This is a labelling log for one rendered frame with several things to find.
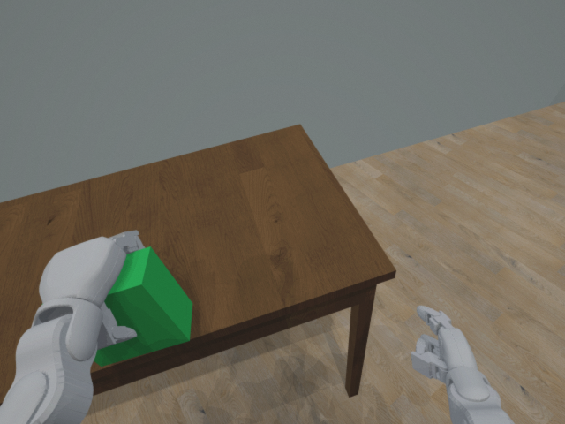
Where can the robot left forearm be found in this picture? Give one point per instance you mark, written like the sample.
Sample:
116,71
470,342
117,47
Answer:
53,384

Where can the sponge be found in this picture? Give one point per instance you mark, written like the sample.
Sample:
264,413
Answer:
148,299

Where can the left robot hand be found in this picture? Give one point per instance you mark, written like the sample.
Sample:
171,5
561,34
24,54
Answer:
88,271

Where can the right robot hand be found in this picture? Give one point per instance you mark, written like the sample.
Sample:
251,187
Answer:
434,358

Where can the robot right forearm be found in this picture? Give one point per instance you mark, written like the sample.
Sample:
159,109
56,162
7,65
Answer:
472,400

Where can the table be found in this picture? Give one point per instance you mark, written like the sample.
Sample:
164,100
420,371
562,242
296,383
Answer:
257,232

